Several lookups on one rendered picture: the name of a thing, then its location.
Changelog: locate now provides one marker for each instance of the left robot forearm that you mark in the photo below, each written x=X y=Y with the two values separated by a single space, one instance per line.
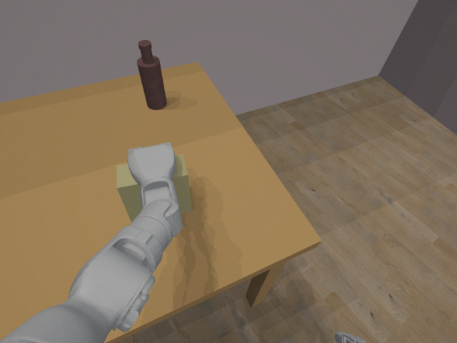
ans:
x=146 y=238

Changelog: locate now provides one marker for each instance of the left robot hand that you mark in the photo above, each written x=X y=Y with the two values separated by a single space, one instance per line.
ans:
x=152 y=161

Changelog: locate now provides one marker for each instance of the robot left upper arm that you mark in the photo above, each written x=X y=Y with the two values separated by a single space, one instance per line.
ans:
x=111 y=295

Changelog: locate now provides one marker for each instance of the table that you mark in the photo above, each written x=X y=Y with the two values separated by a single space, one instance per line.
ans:
x=59 y=202

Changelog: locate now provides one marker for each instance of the sponge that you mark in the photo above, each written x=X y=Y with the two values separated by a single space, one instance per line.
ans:
x=128 y=188

